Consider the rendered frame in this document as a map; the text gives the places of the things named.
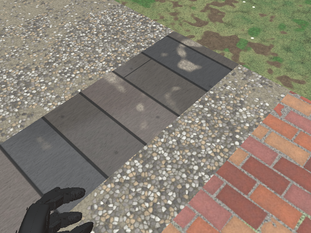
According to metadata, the left robot hand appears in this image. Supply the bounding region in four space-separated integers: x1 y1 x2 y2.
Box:
16 187 94 233

